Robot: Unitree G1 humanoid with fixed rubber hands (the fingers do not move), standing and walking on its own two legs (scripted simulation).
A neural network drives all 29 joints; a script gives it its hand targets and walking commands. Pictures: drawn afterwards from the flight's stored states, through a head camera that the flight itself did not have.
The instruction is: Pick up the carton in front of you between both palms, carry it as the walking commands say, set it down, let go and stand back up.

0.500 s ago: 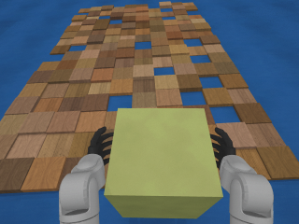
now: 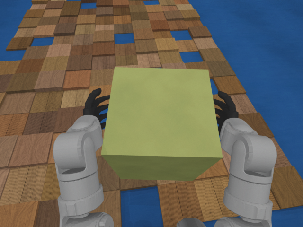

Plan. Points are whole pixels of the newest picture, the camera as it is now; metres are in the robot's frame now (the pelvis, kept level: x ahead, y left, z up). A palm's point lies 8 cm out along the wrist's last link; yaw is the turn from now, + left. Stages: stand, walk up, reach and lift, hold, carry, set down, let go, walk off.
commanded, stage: carry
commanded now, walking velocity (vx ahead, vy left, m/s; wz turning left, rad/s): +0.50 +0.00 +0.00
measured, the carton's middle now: (158, 131) +0.34 -0.01 +0.07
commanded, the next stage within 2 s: none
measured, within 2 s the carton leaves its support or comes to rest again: neither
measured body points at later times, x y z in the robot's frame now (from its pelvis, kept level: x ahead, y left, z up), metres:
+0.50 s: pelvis +0.35 -0.03 +0.02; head +0.45 -0.02 +0.45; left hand +0.72 +0.17 +0.13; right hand +0.75 -0.13 +0.12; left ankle +0.33 +0.10 -0.62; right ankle +0.33 -0.09 -0.72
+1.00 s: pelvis +0.73 +0.02 +0.05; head +0.78 +0.02 +0.49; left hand +1.12 +0.14 +0.20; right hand +1.09 -0.17 +0.20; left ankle +0.63 +0.09 -0.69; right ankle +0.87 -0.10 -0.65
